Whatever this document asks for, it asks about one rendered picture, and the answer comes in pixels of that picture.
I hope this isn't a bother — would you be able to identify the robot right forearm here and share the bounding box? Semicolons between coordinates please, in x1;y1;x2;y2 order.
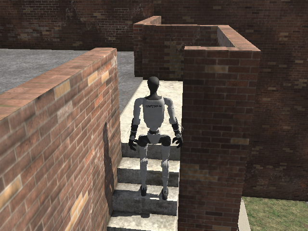
172;117;181;138

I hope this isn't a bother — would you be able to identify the humanoid robot head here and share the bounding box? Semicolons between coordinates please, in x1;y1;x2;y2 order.
145;77;162;100

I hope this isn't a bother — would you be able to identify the robot left forearm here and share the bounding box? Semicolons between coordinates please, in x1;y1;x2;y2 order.
129;118;138;140

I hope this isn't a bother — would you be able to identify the right robot upper arm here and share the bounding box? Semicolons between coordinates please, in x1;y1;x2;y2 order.
164;97;177;124

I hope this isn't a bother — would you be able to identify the robot left hand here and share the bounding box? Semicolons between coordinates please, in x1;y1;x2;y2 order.
128;139;139;151

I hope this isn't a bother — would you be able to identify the robot right shin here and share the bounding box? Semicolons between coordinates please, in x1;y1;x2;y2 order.
162;161;169;193

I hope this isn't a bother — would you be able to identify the robot right hand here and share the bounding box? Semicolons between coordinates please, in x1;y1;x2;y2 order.
172;136;183;148

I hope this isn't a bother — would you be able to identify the left robot upper arm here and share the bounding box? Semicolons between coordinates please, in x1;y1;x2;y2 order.
133;98;143;125

